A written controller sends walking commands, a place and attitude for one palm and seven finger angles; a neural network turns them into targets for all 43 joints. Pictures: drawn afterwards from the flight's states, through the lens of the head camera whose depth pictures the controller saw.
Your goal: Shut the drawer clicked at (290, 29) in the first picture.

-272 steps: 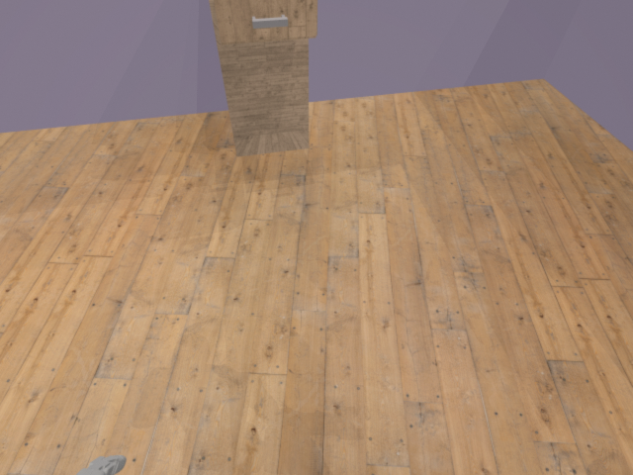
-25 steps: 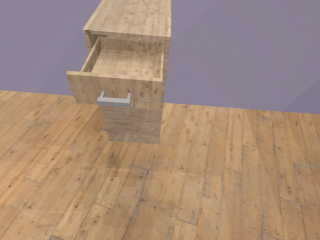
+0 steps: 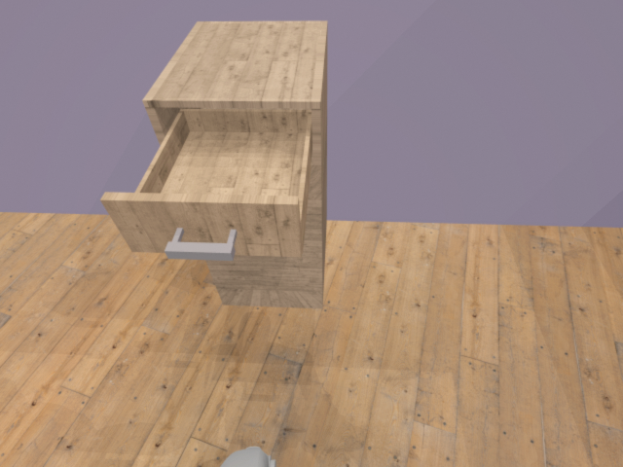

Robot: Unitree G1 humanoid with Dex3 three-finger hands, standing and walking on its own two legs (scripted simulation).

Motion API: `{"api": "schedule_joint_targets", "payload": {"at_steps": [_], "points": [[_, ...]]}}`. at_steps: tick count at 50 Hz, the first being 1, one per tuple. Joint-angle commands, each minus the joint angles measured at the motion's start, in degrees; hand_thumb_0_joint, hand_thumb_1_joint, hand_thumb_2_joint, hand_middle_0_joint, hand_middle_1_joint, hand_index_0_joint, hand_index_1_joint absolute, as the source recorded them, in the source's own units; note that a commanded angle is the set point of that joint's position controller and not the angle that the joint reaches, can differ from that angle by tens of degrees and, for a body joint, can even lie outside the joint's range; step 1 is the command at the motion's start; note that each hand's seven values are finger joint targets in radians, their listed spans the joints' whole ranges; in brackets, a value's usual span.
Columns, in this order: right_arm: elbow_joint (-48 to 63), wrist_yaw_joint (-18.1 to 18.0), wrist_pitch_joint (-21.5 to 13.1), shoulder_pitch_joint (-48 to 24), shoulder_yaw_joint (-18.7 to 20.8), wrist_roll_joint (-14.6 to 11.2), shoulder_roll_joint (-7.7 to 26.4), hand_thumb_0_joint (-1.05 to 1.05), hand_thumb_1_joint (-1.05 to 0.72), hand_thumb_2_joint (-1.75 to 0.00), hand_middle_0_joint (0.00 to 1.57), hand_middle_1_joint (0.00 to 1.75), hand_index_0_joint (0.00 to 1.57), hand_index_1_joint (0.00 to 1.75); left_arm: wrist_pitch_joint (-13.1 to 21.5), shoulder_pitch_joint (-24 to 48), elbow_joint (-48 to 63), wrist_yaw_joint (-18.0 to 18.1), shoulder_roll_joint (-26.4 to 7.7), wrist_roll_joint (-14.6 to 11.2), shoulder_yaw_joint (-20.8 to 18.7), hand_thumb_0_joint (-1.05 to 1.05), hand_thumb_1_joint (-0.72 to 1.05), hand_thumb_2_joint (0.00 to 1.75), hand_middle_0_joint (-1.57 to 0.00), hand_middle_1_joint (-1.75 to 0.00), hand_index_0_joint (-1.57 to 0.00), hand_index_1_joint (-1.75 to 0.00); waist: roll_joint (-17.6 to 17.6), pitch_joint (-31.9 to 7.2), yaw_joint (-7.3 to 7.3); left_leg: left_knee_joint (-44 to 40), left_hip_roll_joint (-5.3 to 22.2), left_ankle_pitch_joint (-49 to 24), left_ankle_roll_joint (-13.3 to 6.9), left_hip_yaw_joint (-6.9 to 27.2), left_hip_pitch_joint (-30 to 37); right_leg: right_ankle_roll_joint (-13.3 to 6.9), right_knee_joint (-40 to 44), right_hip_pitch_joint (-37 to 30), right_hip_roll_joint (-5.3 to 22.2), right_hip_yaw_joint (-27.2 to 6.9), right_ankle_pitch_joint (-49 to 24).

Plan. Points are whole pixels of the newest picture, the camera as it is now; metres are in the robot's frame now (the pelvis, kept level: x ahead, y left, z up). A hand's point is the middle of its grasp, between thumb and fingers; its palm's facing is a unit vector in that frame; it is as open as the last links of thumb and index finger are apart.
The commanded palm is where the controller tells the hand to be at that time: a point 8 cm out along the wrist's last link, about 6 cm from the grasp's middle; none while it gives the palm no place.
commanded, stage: take the last steps up to it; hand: left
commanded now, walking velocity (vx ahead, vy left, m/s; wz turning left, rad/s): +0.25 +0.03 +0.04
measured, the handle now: (203, 242) +0.47 +0.22 -0.02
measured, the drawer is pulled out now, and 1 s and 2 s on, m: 0.29 0.29 0.29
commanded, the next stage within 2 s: come to a stop and stand still in 0.26 s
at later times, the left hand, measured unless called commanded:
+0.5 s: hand (171, 435) +0.20 +0.24 -0.18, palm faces +0.02 -0.98 -0.20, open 7.4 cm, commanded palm none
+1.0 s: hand (175, 432) +0.20 +0.24 -0.17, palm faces +0.02 -0.97 -0.25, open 7.3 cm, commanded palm none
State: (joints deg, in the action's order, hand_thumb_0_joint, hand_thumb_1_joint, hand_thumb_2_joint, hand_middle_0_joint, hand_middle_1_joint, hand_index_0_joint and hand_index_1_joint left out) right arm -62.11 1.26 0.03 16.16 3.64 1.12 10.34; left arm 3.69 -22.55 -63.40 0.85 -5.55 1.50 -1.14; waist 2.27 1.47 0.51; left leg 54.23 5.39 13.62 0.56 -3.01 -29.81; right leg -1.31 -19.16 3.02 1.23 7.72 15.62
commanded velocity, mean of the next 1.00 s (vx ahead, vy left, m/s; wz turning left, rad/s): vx -0.02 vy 0.01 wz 0.00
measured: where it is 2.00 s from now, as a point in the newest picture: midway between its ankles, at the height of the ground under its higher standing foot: outside the picture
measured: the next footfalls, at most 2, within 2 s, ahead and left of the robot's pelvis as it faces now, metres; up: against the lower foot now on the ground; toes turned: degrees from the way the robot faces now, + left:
left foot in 0.20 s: +0.19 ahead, +0.15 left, +0.00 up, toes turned +7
right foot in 0.64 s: +0.16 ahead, -0.06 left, +0.00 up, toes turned -4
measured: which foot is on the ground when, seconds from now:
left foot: up 0.00-0.18, down 0.20-0.68, up 0.70-1.00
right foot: down 0.00-0.20, up 0.22-0.62, down 0.64-1.00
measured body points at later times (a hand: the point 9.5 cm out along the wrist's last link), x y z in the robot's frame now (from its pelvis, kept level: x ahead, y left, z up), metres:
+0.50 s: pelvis +0.15 +0.06 +0.00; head +0.16 +0.07 +0.45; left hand +0.20 +0.30 -0.16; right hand +0.19 -0.17 -0.15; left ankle +0.15 +0.14 -0.75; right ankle +0.17 -0.07 -0.71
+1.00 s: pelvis +0.14 +0.05 -0.01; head +0.17 +0.04 +0.44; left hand +0.20 +0.29 -0.16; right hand +0.18 -0.19 -0.17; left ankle +0.10 +0.19 -0.73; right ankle +0.19 -0.07 -0.75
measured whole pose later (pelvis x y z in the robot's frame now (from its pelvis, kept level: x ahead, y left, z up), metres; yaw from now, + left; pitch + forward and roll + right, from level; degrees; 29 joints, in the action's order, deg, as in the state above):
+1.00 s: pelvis +0.14 +0.05 -0.01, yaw -1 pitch +0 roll +1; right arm -59.1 -0.9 1.9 11.1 3.1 0.1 11.1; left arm -1.4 -10.0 -57.5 1.9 -9.9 1.7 -2.6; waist 0.4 4.0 -0.9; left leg 35.8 1.3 22.5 2.3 -0.9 -13.1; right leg -0.7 -28.8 18.7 3.1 4.1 10.1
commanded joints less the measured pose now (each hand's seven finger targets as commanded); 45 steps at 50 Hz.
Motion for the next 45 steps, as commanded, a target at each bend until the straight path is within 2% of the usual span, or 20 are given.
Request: {"api": "schedule_joint_targets", "payload": {"at_steps": [1, 5, 6, 8, 9, 10, 11, 13, 14, 17, 19, 23, 29, 31, 32, 34, 35, 36, 38, 45], "points": [[5.4, 0.4, -1.4, -6.6, -0.5, 0.0, 0.3, 0.00, -0.90, -0.90, 0.20, 0.30, 0.20, 0.30, 1.1, -5.3, 0.2, 0.5, -9.2, -0.2, -1.8, 0.00, 0.90, 0.90, -0.20, -0.30, -0.20, -0.30, -9.6, 5.5, -2.23, -7.9, -0.4, -2.3, -0.1, -2.7, -3.2, -6.2, 7.6, 0.9, 13.5, -7.2, -21.7], [6.6, 0.4, -2.1, -9.7, -0.9, -0.1, 0.4, 0.00, -0.90, -0.90, 0.20, 0.30, 0.20, 0.30, 0.5, -5.8, -0.7, 0.8, -9.9, 0.0, -2.2, 0.00, 0.90, 0.90, -0.20, -0.30, -0.20, -0.30, -11.6, 6.0, -2.76, -15.6, -2.0, -0.8, -1.7, -3.8, 3.3, -5.7, 4.3, 1.1, 14.0, -6.8, -25.6], [6.3, 0.2, -2.2, -8.4, -0.8, -0.1, 0.7, 0.00, -0.90, -0.90, 0.20, 0.30, 0.20, 0.30, 0.2, -5.3, -0.7, 0.8, -10.1, -0.1, -2.3, 0.00, 0.90, 0.90, -0.20, -0.30, -0.20, -0.30, -10.9, 5.2, -1.84, -18.0, -2.8, -0.9, -2.1, -4.4, 6.7, -5.3, 2.0, 1.3, 13.5, -6.2, -27.2], [2.9, -0.7, -2.9, 2.6, -0.2, 0.3, 3.6, 0.00, -0.90, -0.90, 0.20, 0.30, 0.20, 0.30, -0.1, -3.6, -0.4, 0.8, -10.0, -0.3, -2.4, 0.00, 0.90, 0.90, -0.20, -0.30, -0.20, -0.30, -7.7, 0.0, 3.23, -25.9, -4.2, -5.8, -3.0, -4.2, 22.6, -3.4, -12.4, 5.1, 10.6, -3.4, -29.1], [1.5, -1.5, -3.4, 9.7, 0.9, 1.0, 8.9, 0.00, -0.90, -0.90, 0.20, 0.30, 0.20, 0.30, -0.4, -5.4, 0.3, 0.6, -7.8, -0.8, -2.2, 0.00, 0.90, 0.90, -0.20, -0.30, -0.20, -0.30, 2.9, -6.8, 5.25, -27.1, 5.2, -13.0, -5.9, 5.7, 35.6, -1.0, -25.6, 13.9, 5.7, -0.8, -14.5], [0.8, -2.0, -3.1, 14.1, 1.9, 0.7, 14.0, 0.00, -0.90, -0.90, 0.20, 0.30, 0.20, 0.30, -0.3, -6.8, 1.5, 0.2, -5.2, -1.3, -1.7, 0.00, 0.90, 0.90, -0.20, -0.30, -0.20, -0.30, 15.8, -11.4, 5.21, -33.0, 18.5, -20.1, -12.0, 23.4, 42.5, 0.8, -41.7, 24.7, -0.7, 0.8, 17.7], [0.7, -2.3, -2.7, 12.4, 1.5, -0.1, 13.3, 0.00, -0.90, -0.90, 0.20, 0.30, 0.20, 0.30, -0.6, -4.3, 2.2, 0.6, -6.7, -0.7, -1.7, 0.00, 0.90, 0.90, -0.20, -0.30, -0.20, -0.30, 12.1, -11.7, 5.19, -36.9, 19.6, -10.9, -13.5, 23.6, 37.8, -0.5, -49.6, 25.9, 0.2, -4.9, 19.9], [3.3, -2.7, -3.0, 3.1, 0.6, -0.2, 8.3, 0.00, -0.90, -0.90, 0.20, 0.30, 0.20, 0.30, -0.9, 1.6, 2.5, -0.1, -6.4, -0.6, -1.9, 0.00, 0.90, 0.90, -0.20, -0.30, -0.20, -0.30, 5.1, 0.1, 2.61, -40.6, 17.1, -3.6, -13.3, 18.8, 24.1, -0.1, -52.8, 29.8, 4.7, -6.7, 11.4], [3.6, -2.8, -3.5, 1.4, -0.3, 0.1, 5.7, 0.00, -0.90, -0.90, 0.20, 0.30, 0.20, 0.30, -1.2, 1.8, 2.1, -0.5, -5.7, -0.2, -1.9, 0.00, 0.90, 0.90, -0.20, -0.30, -0.20, -0.30, 2.6, 2.2, 1.20, -41.6, 14.5, -7.5, -11.7, 14.6, 19.8, 0.4, -50.7, 28.0, 5.8, -7.2, 7.9], [3.5, -2.9, -4.2, -0.3, -1.2, -0.3, 3.8, 0.00, -0.90, -0.90, 0.20, 0.30, 0.20, 0.30, -2.7, -1.8, 1.0, -0.4, -4.2, -0.1, -1.7, 0.00, 0.90, 0.90, -0.20, -0.30, -0.20, -0.30, 4.1, 0.0, -1.88, -42.2, 10.4, -16.1, -10.2, 5.3, 16.9, 1.7, -43.6, 22.4, 5.6, -6.0, 4.0], [3.8, -3.1, -4.2, -0.1, -1.0, -0.2, 3.1, 0.00, -0.90, -0.90, 0.20, 0.30, 0.20, 0.30, -3.3, -1.2, 1.3, -0.1, -3.8, 0.0, -1.6, 0.00, 0.90, 0.90, -0.20, -0.30, -0.20, -0.30, 1.1, -0.8, -2.10, -41.1, 10.2, -25.3, -10.5, 3.8, 17.8, 2.6, -38.4, 21.5, 5.3, -6.0, 2.3], [3.3, -3.6, -3.2, -1.6, -1.5, -0.1, 4.1, 0.00, -0.90, -0.90, 0.20, 0.30, 0.20, 0.30, -4.3, 1.7, 2.2, 0.9, -4.4, -0.4, -0.7, 0.00, 0.90, 0.90, -0.20, -0.30, -0.20, -0.30, 2.1, -1.1, -2.22, -37.4, 10.2, -38.8, -9.2, 1.8, 19.3, 3.4, -26.0, 16.3, 3.8, -5.5, 0.0], [2.2, -3.9, -0.7, -1.2, 0.1, -0.1, 6.5, 0.00, -0.90, -0.90, 0.20, 0.30, 0.20, 0.30, -5.3, 6.1, 5.2, 1.3, -8.8, -0.3, -1.8, 0.00, 0.90, 0.90, -0.20, -0.30, -0.20, -0.30, 4.2, 2.6, -1.59, -32.2, 10.4, -36.1, -7.6, 4.0, 19.5, 2.3, -14.2, 12.3, 2.9, -4.8, -2.3], [2.5, -3.7, -0.1, -0.8, 0.6, -0.3, 6.0, 0.00, -0.90, -0.90, 0.20, 0.30, 0.20, 0.30, -4.6, 5.1, 5.7, 1.3, -10.9, -0.1, -2.3, 0.00, 0.90, 0.90, -0.20, -0.30, -0.20, -0.30, 0.2, 0.1, -1.83, -26.5, 6.1, -26.9, -4.2, 1.9, 19.4, 1.3, -7.8, 8.7, 5.0, -7.6, -20.6], [2.7, -3.5, 0.2, 0.7, 0.6, -0.6, 4.6, 0.00, -0.90, -0.90, 0.20, 0.30, 0.20, 0.30, -4.3, 5.6, 6.0, 1.5, -13.0, 0.1, -2.6, 0.00, 0.90, 0.90, -0.20, -0.30, -0.20, -0.30, -4.3, -1.3, -0.85, -22.3, 1.9, -16.0, -1.9, -0.5, 15.6, -1.2, -9.1, 5.9, 10.4, -12.9, -35.8], [3.6, -3.3, 1.5, 1.5, 0.4, -1.0, 2.2, 0.00, -0.90, -0.90, 0.20, 0.30, 0.20, 0.30, -3.6, 4.5, 6.1, 1.6, -16.0, -0.3, -3.2, 0.00, 0.90, 0.90, -0.20, -0.30, -0.20, -0.30, -15.9, -6.7, -1.74, -7.6, -5.0, 18.7, 0.9, -2.2, 11.3, -10.4, -5.4, 1.9, 20.9, -20.9, -58.9], [4.0, -3.5, 2.1, -0.6, 0.7, -1.0, 2.8, 0.00, -0.90, -0.90, 0.20, 0.30, 0.20, 0.30, -3.8, 4.8, 6.4, 1.9, -15.4, -0.3, -3.2, 0.00, 0.90, 0.90, -0.20, -0.30, -0.20, -0.30, -14.1, -7.6, -2.83, 0.5, -5.1, 22.7, 0.7, 1.8, 9.8, -12.4, -4.6, 2.5, 21.9, -21.2, -58.6], [4.0, -3.5, 2.2, -0.9, 0.8, -1.0, 2.7, 0.00, -0.90, -0.90, 0.20, 0.30, 0.20, 0.30, -3.8, 7.2, 6.9, 2.1, -14.9, -0.2, -3.3, 0.00, 0.90, 0.90, -0.20, -0.30, -0.20, -0.30, -11.1, -7.0, -1.74, 6.1, -5.2, 20.9, 0.9, 3.7, 7.4, -13.1, -5.1, 1.6, 20.7, -19.9, -56.4], [3.8, -3.3, 2.5, -0.7, 0.9, -1.0, 2.8, 0.00, -0.90, -0.90, 0.20, 0.30, 0.20, 0.30, -4.1, 10.0, 7.9, 2.3, -14.4, -0.2, -3.5, 0.00, 0.90, 0.90, -0.20, -0.30, -0.20, -0.30, -6.8, -6.5, -1.08, 9.6, -4.7, 17.3, 1.4, 4.9, 6.0, -12.0, -4.8, 2.9, 18.6, -16.8, -49.1], [5.0, -2.4, 2.0, -1.4, 0.0, -0.8, 2.5, 0.00, -0.90, -0.90, 0.20, 0.30, 0.20, 0.30, -4.2, 9.7, 8.4, 1.8, -15.0, 0.4, -4.1, 0.00, 0.90, 0.90, -0.20, -0.30, -0.20, -0.30, -13.6, -5.3, -2.49, -9.0, -4.4, 14.1, 1.9, 2.1, 11.0, -9.8, -0.1, 5.2, 15.5, -17.0, -24.1]]}}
